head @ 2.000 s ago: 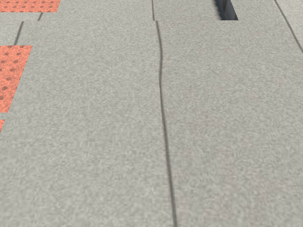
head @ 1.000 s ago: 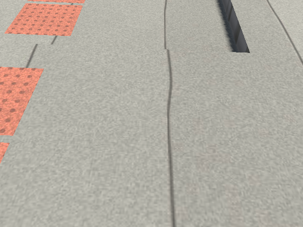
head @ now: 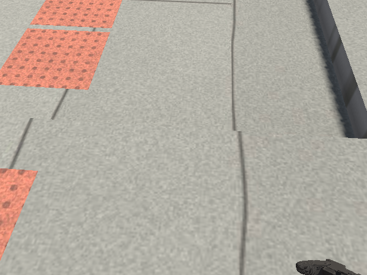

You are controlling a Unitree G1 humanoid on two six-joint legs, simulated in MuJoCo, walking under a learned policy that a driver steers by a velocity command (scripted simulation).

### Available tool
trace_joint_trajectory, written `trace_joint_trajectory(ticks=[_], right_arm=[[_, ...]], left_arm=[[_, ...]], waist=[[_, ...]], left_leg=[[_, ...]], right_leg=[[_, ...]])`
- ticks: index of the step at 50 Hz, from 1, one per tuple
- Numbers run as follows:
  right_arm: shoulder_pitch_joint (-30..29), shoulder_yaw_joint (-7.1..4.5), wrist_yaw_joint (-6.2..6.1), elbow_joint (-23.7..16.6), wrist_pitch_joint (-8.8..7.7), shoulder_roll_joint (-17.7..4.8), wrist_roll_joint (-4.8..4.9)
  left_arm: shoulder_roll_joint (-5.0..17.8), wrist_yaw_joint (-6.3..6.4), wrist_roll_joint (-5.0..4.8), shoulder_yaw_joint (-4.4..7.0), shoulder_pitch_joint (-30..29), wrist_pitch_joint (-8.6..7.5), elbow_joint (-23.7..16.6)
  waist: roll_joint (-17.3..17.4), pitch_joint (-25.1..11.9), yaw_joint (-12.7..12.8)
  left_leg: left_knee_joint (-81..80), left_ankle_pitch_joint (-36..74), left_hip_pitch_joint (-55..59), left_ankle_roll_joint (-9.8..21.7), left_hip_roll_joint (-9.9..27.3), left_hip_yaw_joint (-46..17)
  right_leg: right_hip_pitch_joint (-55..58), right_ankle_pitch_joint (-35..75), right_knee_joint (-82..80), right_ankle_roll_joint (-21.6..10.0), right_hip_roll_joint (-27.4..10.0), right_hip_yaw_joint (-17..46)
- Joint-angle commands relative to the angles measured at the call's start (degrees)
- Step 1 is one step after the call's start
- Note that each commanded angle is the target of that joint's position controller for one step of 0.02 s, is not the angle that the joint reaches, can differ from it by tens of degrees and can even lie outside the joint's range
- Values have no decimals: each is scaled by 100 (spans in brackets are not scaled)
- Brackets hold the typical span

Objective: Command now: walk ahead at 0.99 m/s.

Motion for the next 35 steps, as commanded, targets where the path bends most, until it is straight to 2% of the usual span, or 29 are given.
trace_joint_trajectory(ticks=[1, 3, 4, 5, 6, 7, 8, 9, 10, 11, 12, 14, 15, 17, 18, 19, 21, 22, 24, 25, 26, 27, 28, 29, 30, 31, 32, 33, 35], right_arm=[[-603, -2, -18, -423, -61, -324, 53], [-276, -97, -101, -369, -57, -574, 18], [342, -172, -150, -218, -47, -752, 31], [1379, -273, -219, 106, -30, -953, 47], [2565, -390, -297, 486, 7, -1133, 24], [3412, -540, -382, 643, 56, -1550, -46], [2957, -651, -310, 676, 91, -1849, -89], [2483, -649, -218, 603, 96, -1490, -48], [2216, -577, -202, 625, 40, -1140, -12], [2160, -528, -204, 750, 14, -862, -10], [2056, -472, -274, 777, -15, -739, 12], [2029, -407, -337, 822, -103, -729, 105], [2095, -402, -332, 839, -161, -804, 160], [2081, -423, -303, 836, -199, -992, 188], [2040, -411, -284, 835, -184, -945, 208], [2214, -407, -261, 877, -178, -876, 223], [2659, -376, -243, 1009, -161, -783, 276], [2755, -376, -270, 1042, -145, -801, 280], [2734, -399, -373, 1045, -101, -906, 203], [2523, -429, -427, 988, -69, -1030, 166], [2304, -463, -463, 888, -44, -1150, 192], [2475, -433, -498, 740, -31, -966, 234], [4071, -312, -564, 971, 61, -161, 485], [4312, -343, -616, 1142, 141, -592, 357], [3701, -382, -597, 1106, 205, -747, 221], [2957, -368, -556, 914, 241, -755, 104], [2501, -366, -505, 792, 297, -703, 46], [2561, -343, -458, 814, 404, -552, 7], [2758, -294, -431, 936, 602, -332, 25]], left_arm=[[930, 63, -20, 108, -92, -116, -292], [1188, 136, 89, 139, -69, -31, -282], [1375, 201, 196, 187, -144, 56, -278], [1478, 274, 286, 235, -257, 159, -282], [1489, 308, 321, 262, -496, 244, -339], [1082, 276, 347, 194, -582, 217, -489], [318, 48, -31, 34, 142, 52, -773], [776, 91, 2, 63, -490, -37, -929], [871, 105, 60, 56, -1252, -104, -1147], [757, 107, 136, 9, -1494, -133, -1250], [644, 88, 249, -24, -1732, -74, -1399], [557, 57, 369, -58, -1722, 133, -1589], [527, 43, 375, -80, -1720, 203, -1653], [449, 6, 326, -160, -2162, 251, -1904], [384, -10, 299, -214, -2372, 247, -1991], [334, -16, 263, -253, -2520, 235, -2018], [376, 18, 187, -266, -2686, 238, -2017], [453, 46, 192, -255, -2757, 237, -2039], [758, 119, 264, -161, -2463, 186, -1956], [875, 147, 285, -109, -1876, 132, -1743], [1002, 165, 306, -51, -1115, 46, -1473], [1353, 181, 353, 21, -557, -36, -1312], [1392, 94, 336, 28, -585, 15, -1401], [1136, 27, 73, 21, -752, 136, -1526], [774, 67, -5, -50, -1327, 186, -1622], [447, 111, 27, -156, -1761, 225, -1636], [349, 159, 62, -214, -1677, 232, -1535], [408, 194, 75, -221, -1528, 243, -1399], [560, 176, 119, -203, -1514, 239, -1291]], waist=[[-363, 785, -194], [-660, 243, -431], [-867, -181, -784], [-970, -719, -1251], [-874, -1204, -1844], [-294, -1674, -1964], [2008, -2199, -915], [920, -1772, -1007], [123, -1053, -996], [-469, -597, -774], [-586, -202, -548], [-491, 84, -172], [-486, 115, -97], [-220, 273, -98], [-70, 266, -146], [95, 139, -315], [250, -68, -618], [312, -84, -683], [393, -188, -545], [415, -331, -227], [295, -506, 162], [-317, -1023, 221], [-1546, -2255, -432], [-926, -2870, -379], [-463, -2149, -436], [-206, -1400, -456], [-201, -980, -413], [-359, -882, -525], [-523, -949, -724]], left_leg=[[-892, 522, 1331, 179, -477, 479], [-989, -273, 1708, 308, -948, 622], [-979, -763, 2184, 397, -1156, 612], [-911, -1179, 3096, 510, -1313, 596], [-1112, -1410, 4261, 659, -1212, 512], [-635, -2855, 5566, 857, -201, -751], [-2016, -4048, 7055, 1895, 1098, -4726], [-2604, -3899, 6909, 1844, 939, -5091], [-2588, -3164, 6135, 1630, 754, -4158], [-2679, -2477, 5227, 1465, 539, -3577], [-2689, -1437, 4412, 1357, 278, -3075], [-2626, 881, 3564, 1328, 65, -2472], [-2640, 1722, 3345, 1271, 30, -2129], [-2722, 2940, 2715, 1053, -396, -1381], [-2670, 3055, 2452, 829, -693, -1006], [-2612, 2985, 2431, 624, -886, -812], [-2523, 2509, 2784, 339, -852, -899], [-2432, 2361, 3059, 254, -776, -1000], [-1836, 2452, 3642, 82, -602, -1254], [-1185, 2598, 3826, 1, -593, -1262], [-147, 2123, 3839, -84, -743, -1162], [1437, -30, 3338, -168, -1117, -877], [3671, -4754, 2306, -370, -1790, -814], [4050, -4393, 1990, -328, -1640, -1242], [3886, -3856, 1903, -421, -1405, -1247], [3435, -3631, 1705, -472, -1214, -1118], [3010, -3474, 1824, -483, -1115, -1137], [2643, -3325, 2218, -504, -1061, -1127], [2204, -3227, 2850, -550, -1120, -941]], right_leg=[[-1058, 4337, -680, -419, -1391, 245], [-78, 6654, 249, -322, -1569, 148], [235, 7400, 1108, -280, -1684, 40], [212, 7669, 2376, -248, -1759, -90], [-298, 7079, 4084, -207, -1613, -265], [-1722, 4377, 6303, -241, -1216, -203], [-4425, -698, 8325, 134, -73, 317], [-5303, -311, 8424, -44, -454, 854], [-5449, 166, 7976, -93, -775, 929], [-5168, 284, 7449, -62, -976, 883], [-4880, 238, 7078, 72, -1097, 876], [-4506, -87, 6566, 402, -1124, 766], [-4395, -195, 6091, 518, -1146, 667], [-3941, 385, 4862, 611, -945, 238], [-3499, 950, 4059, 584, -818, 68], [-3106, 1732, 3471, 521, -626, -126], [-2690, 2897, 2873, 374, -418, -163], [-2649, 3071, 2661, 296, -384, -106], [-2400, 2904, 2338, 143, -297, 90], [-2017, 2912, 2154, 76, -276, 178], [-1484, 3562, 1732, 28, -545, 368], [-589, 6474, 2179, -97, -1476, 972], [899, 9578, 2983, -1206, -3356, 2699], [907, 8616, 2607, -1464, -3294, 3337], [5, 7222, 2159, -1400, -2938, 2888], [-745, 6182, 1863, -1201, -2558, 2400], [-1323, 6058, 1656, -989, -2318, 2039], [-1757, 5916, 1513, -866, -2168, 1778], [-2338, 5517, 1307, -800, -1997, 1463]])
